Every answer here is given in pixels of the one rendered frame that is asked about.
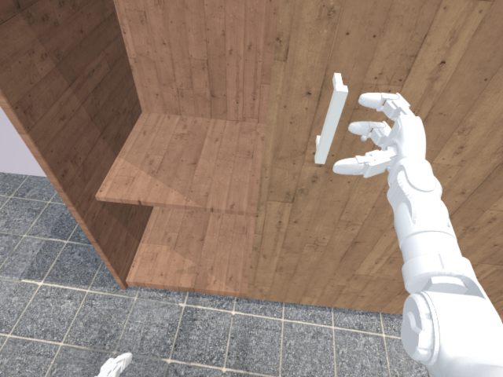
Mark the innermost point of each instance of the handle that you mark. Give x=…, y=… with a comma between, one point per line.
x=337, y=102

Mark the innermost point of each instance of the right robot upper arm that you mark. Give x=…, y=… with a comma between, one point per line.
x=453, y=335

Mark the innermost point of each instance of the robot right forearm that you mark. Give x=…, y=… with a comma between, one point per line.
x=431, y=255

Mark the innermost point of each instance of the left robot hand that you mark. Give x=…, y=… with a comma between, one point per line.
x=113, y=367

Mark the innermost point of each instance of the right robot hand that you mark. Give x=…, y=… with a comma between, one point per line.
x=406, y=138

